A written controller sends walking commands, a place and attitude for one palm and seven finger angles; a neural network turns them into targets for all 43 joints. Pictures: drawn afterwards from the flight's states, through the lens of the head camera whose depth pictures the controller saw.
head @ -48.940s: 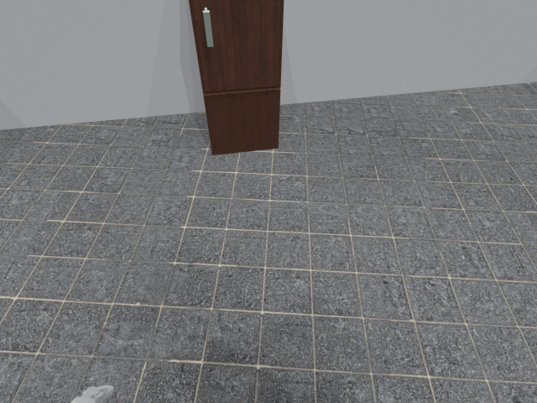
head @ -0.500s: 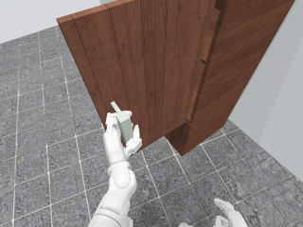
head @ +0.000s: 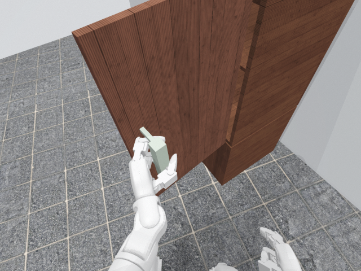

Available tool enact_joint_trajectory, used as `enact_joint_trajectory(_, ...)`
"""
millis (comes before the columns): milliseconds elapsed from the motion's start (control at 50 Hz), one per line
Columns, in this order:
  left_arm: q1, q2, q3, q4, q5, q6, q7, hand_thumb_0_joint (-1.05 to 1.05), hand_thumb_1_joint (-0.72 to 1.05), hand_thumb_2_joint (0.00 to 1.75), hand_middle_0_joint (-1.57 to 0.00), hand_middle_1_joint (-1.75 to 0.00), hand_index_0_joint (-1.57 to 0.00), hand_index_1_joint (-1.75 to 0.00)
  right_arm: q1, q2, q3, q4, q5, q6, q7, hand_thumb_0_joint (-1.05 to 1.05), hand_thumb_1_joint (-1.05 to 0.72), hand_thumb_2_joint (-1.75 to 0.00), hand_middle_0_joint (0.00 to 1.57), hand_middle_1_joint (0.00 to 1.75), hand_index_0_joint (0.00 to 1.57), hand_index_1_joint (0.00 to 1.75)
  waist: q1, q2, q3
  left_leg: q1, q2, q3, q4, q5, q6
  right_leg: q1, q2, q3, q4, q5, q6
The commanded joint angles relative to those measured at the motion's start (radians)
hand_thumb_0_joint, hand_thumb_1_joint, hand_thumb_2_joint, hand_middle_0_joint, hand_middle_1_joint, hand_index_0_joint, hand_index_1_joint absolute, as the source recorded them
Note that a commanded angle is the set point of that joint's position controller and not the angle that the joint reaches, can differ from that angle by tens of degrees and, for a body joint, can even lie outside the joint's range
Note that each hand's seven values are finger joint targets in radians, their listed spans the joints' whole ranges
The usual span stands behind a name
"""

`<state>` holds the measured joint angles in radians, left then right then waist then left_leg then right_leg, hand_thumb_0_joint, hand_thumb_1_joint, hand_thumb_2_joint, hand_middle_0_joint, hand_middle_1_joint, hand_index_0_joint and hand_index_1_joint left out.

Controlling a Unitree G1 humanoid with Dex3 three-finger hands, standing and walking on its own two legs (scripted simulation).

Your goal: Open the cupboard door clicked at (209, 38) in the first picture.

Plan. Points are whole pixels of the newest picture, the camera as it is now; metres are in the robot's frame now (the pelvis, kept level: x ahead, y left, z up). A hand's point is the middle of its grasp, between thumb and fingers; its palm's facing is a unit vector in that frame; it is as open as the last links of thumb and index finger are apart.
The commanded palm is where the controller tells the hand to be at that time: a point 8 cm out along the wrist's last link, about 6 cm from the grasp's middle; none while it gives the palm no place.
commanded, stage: open thumb and fingers to let go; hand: left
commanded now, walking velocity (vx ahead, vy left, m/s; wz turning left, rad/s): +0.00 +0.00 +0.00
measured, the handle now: (155, 153) +0.37 +0.07 +0.04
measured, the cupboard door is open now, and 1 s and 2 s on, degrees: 97 96 96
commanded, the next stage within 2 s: slide the hand sideways off the handle in 0.60 s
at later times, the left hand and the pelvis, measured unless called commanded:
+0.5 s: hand (165, 171) +0.32 +0.05 +0.04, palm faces +0.24 -0.97 -0.02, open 14.7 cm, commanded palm +0.29 +0.08 +0.04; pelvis -0.02 +0.03 -0.01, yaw -1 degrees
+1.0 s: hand (162, 180) +0.30 +0.05 +0.04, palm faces -0.17 -0.98 +0.05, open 16.4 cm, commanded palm +0.28 +0.09 +0.04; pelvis -0.03 +0.05 +0.00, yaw -2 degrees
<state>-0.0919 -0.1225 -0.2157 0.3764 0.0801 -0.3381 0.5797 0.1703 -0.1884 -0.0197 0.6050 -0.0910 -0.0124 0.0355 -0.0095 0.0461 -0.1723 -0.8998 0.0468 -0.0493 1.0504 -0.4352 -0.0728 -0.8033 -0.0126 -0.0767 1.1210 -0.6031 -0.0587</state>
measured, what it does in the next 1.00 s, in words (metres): shifts its weight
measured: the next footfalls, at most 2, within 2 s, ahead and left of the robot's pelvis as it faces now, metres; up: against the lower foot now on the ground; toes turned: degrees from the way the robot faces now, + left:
none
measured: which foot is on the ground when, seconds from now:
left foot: down 0.00-1.00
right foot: down 0.00-1.00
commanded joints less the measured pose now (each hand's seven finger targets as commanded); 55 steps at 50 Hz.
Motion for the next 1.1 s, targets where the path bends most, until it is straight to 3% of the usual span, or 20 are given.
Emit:
enact_joint_trajectory(0, -0.188, -0.115, 0.004, -0.211, 0.019, -0.080, 0.002, 0.00, 0.06, 0.54, -0.34, -1.26, -0.34, -1.26, -0.007, -0.066, -0.029, -0.124, 0.005, -0.044, -0.004, 0.00, -0.90, -0.90, 0.20, 0.30, 0.20, 0.30, -0.030, -0.182, -0.303, 0.187, -0.061, 0.049, -0.029, 0.232, 0.072, 0.195, -0.031, 0.092, -0.223, 0.667, 0.079)
enact_joint_trajectory(20, -0.204, -0.118, -0.002, -0.209, 0.018, -0.086, -0.001, 0.00, -0.01, 0.51, -0.33, -1.25, -0.33, -1.25, -0.006, -0.068, -0.029, -0.122, 0.004, -0.046, -0.005, 0.00, -0.90, -0.90, 0.20, 0.30, 0.20, 0.30, -0.040, -0.207, -0.292, 0.182, -0.061, 0.046, -0.027, 0.220, 0.074, 0.188, -0.033, 0.095, -0.230, 0.658, 0.083)
enact_joint_trajectory(40, -0.200, -0.110, 0.002, -0.209, 0.020, -0.089, -0.004, 0.00, -0.08, 0.48, -0.33, -1.24, -0.33, -1.24, -0.008, -0.072, -0.032, -0.124, 0.004, -0.047, -0.006, 0.00, -0.90, -0.90, 0.20, 0.30, 0.20, 0.30, -0.032, -0.195, -0.294, 0.175, -0.061, 0.042, -0.029, 0.220, 0.074, 0.188, -0.030, 0.095, -0.226, 0.637, 0.078)
enact_joint_trajectory(160, -0.268, -0.111, -0.010, -0.171, 0.029, -0.114, -0.004, 0.00, -0.50, 0.30, -0.30, -1.20, -0.30, -1.20, -0.019, -0.075, -0.031, -0.111, 0.006, -0.050, -0.006, 0.00, -0.90, -0.90, 0.20, 0.30, 0.20, 0.30, -0.046, -0.158, -0.250, 0.171, -0.057, 0.043, -0.026, 0.157, 0.079, 0.104, -0.021, 0.091, -0.240, 0.454, 0.065)
enact_joint_trajectory(240, -0.332, -0.110, -0.008, -0.142, 0.041, -0.118, 0.012, 0.00, -0.50, 0.30, -0.28, -1.10, -0.28, -1.10, -0.021, -0.080, -0.033, -0.108, 0.005, -0.053, -0.007, 0.00, -0.90, -0.90, 0.20, 0.30, 0.20, 0.30, -0.044, -0.130, -0.256, 0.179, -0.058, 0.043, -0.028, 0.136, 0.084, 0.066, -0.007, 0.075, -0.238, 0.346, 0.049)
enact_joint_trajectory(300, -0.353, -0.096, 0.016, -0.123, 0.036, -0.114, 0.025, 0.00, -0.50, 0.30, -0.26, -0.95, -0.26, -0.95, -0.019, -0.077, -0.031, -0.105, 0.002, -0.049, -0.011, 0.00, -0.90, -0.90, 0.20, 0.30, 0.20, 0.30, -0.041, -0.153, -0.278, 0.181, -0.058, 0.047, -0.032, 0.134, 0.083, 0.077, -0.006, 0.075, -0.239, 0.336, 0.050)
enact_joint_trajectory(360, -0.373, -0.123, -0.004, -0.122, 0.044, -0.103, 0.039, 0.00, -0.50, 0.30, -0.23, -0.80, -0.23, -0.80, -0.018, -0.077, -0.031, -0.107, 0.003, -0.049, -0.009, 0.00, -0.90, -0.90, 0.20, 0.30, 0.20, 0.30, -0.040, -0.116, -0.293, 0.203, -0.054, 0.047, -0.039, 0.152, 0.082, 0.061, 0.007, 0.046, -0.218, 0.327, 0.038)
enact_joint_trajectory(560, -0.438, -0.170, -0.017, -0.062, 0.049, -0.071, 0.079, 0.00, -0.50, 0.30, -0.15, -0.30, -0.15, -0.30, -0.037, -0.077, -0.025, -0.098, 0.000, -0.053, -0.002, 0.00, -0.90, -0.90, 0.20, 0.30, 0.20, 0.30, -0.040, -0.105, -0.271, 0.216, -0.047, 0.037, -0.059, 0.114, 0.076, 0.012, 0.024, 0.010, -0.203, 0.247, 0.027)
enact_joint_trajectory(620, -0.508, -0.184, -0.019, -0.031, 0.050, -0.062, 0.095, 0.00, -0.50, 0.30, -0.15, -0.30, -0.15, -0.30, -0.047, -0.076, -0.019, -0.087, 0.000, -0.052, -0.002, 0.00, -0.90, -0.90, 0.20, 0.30, 0.20, 0.30, -0.052, -0.099, -0.240, 0.209, -0.049, 0.030, -0.066, 0.069, 0.074, -0.017, 0.025, 0.002, -0.200, 0.200, 0.026)
enact_joint_trajectory(680, -0.515, -0.185, -0.006, -0.018, 0.050, -0.049, 0.109, 0.00, -0.50, 0.30, -0.15, -0.30, -0.15, -0.30, -0.052, -0.074, -0.020, -0.087, -0.005, -0.053, 0.000, 0.00, -0.90, -0.90, 0.20, 0.30, 0.20, 0.30, -0.041, -0.102, -0.289, 0.216, -0.049, 0.031, -0.064, 0.079, 0.073, -0.010, 0.027, -0.004, -0.187, 0.209, 0.024)
enact_joint_trajectory(700, -0.482, -0.060, -0.258, -0.056, 0.199, -0.091, -0.116, 0.00, -0.50, 0.30, -0.15, -0.30, -0.15, -0.30, 0.044, -0.111, -0.030, -0.081, 0.005, -0.025, 0.001, 0.00, -0.90, -0.90, 0.20, 0.30, 0.20, 0.30, -0.159, -0.141, -0.233, 0.228, -0.046, 0.035, -0.039, 0.088, 0.096, -0.058, 0.017, 0.036, -0.196, 0.276, 0.029)
enact_joint_trajectory(720, -0.538, -0.009, -0.193, -0.117, 0.153, -0.151, -0.227, 0.00, -0.50, 0.30, -0.15, -0.30, -0.15, -0.30, 0.056, -0.107, -0.040, -0.114, 0.018, -0.024, -0.001, 0.00, -0.90, -0.90, 0.20, 0.30, 0.20, 0.30, -0.122, -0.121, -0.286, 0.220, -0.052, 0.027, -0.028, 0.100, 0.101, -0.031, 0.007, 0.044, -0.190, 0.300, 0.023)
enact_joint_trajectory(760, -0.551, 0.024, -0.192, -0.168, 0.115, -0.209, -0.354, 0.00, -0.50, 0.30, -0.15, -0.30, -0.15, -0.30, 0.048, -0.112, -0.042, -0.132, 0.029, -0.024, -0.007, 0.00, -0.90, -0.90, 0.20, 0.30, 0.20, 0.30, -0.106, -0.062, -0.367, 0.268, -0.054, 0.026, -0.016, 0.121, 0.102, -0.026, 0.006, 0.052, -0.162, 0.328, 0.020)
enact_joint_trajectory(800, -0.525, -0.018, -0.204, -0.147, 0.029, -0.205, -0.458, 0.00, -0.50, 0.30, -0.15, -0.30, -0.15, -0.30, 0.051, -0.110, -0.034, -0.152, 0.054, -0.026, -0.012, 0.00, -0.90, -0.90, 0.20, 0.30, 0.20, 0.30, -0.110, -0.054, -0.318, 0.298, -0.051, 0.018, -0.038, 0.075, 0.098, -0.054, 0.011, 0.038, -0.183, 0.261, 0.021)
enact_joint_trajectory(840, -0.520, -0.077, -0.195, -0.141, -0.083, -0.164, -0.488, 0.00, -0.50, 0.30, -0.15, -0.30, -0.15, -0.30, 0.038, -0.114, -0.023, -0.171, 0.078, -0.033, -0.017, 0.00, -0.90, -0.90, 0.20, 0.30, 0.20, 0.30, -0.107, -0.038, -0.270, 0.317, -0.049, 0.010, -0.075, 0.011, 0.091, -0.066, 0.022, 0.025, -0.208, 0.188, 0.023)
enact_joint_trajectory(860, -0.485, -0.074, -0.156, -0.117, -0.134, -0.136, -0.487, 0.00, -0.50, 0.30, -0.15, -0.30, -0.15, -0.30, 0.032, -0.119, -0.020, -0.173, 0.085, -0.031, -0.021, 0.00, -0.90, -0.90, 0.20, 0.30, 0.20, 0.30, -0.095, -0.073, -0.237, 0.306, -0.048, 0.007, -0.097, -0.018, 0.086, -0.053, 0.025, 0.017, -0.223, 0.164, 0.026)
enact_joint_trajectory(900, -0.442, -0.059, -0.101, -0.112, -0.172, -0.094, -0.462, 0.00, -0.50, 0.30, -0.15, -0.30, -0.15, -0.30, 0.034, -0.130, -0.020, -0.180, 0.090, -0.023, -0.025, 0.00, -0.90, -0.90, 0.20, 0.30, 0.20, 0.30, -0.080, -0.110, -0.231, 0.302, -0.048, 0.004, -0.116, 0.000, 0.085, -0.026, 0.028, 0.008, -0.228, 0.175, 0.030)
enact_joint_trajectory(940, -0.377, -0.050, -0.083, -0.126, -0.152, -0.083, -0.428, 0.00, -0.50, 0.30, -0.15, -0.30, -0.15, -0.30, 0.041, -0.133, -0.023, -0.195, 0.082, -0.019, -0.016, 0.00, -0.90, -0.90, 0.20, 0.30, 0.20, 0.30, -0.060, -0.137, -0.242, 0.290, -0.046, 0.004, -0.114, 0.048, 0.085, -0.012, 0.027, -0.003, -0.207, 0.208, 0.030)
enact_joint_trajectory(1000, -0.289, -0.038, -0.095, -0.172, -0.075, -0.122, -0.385, 0.00, -0.50, 0.30, -0.15, -0.30, -0.15, -0.30, 0.059, -0.127, -0.032, -0.206, 0.066, -0.011, 0.008, 0.00, -0.90, -0.90, 0.20, 0.30, 0.20, 0.30, -0.050, -0.134, -0.260, 0.281, -0.040, 0.011, -0.079, 0.129, 0.088, -0.023, 0.024, -0.002, -0.166, 0.268, 0.027)
enact_joint_trajectory(1080, -0.166, 0.011, -0.083, -0.240, -0.011, -0.164, -0.372, 0.00, -0.50, 0.30, -0.15, -0.30, -0.15, -0.30, 0.045, -0.125, -0.038, -0.236, 0.058, 0.004, 0.029, 0.00, -0.90, -0.90, 0.20, 0.30, 0.20, 0.30, -0.019, -0.090, -0.276, 0.260, -0.038, 0.022, -0.058, 0.152, 0.084, -0.021, 0.024, 0.007, -0.134, 0.283, 0.017)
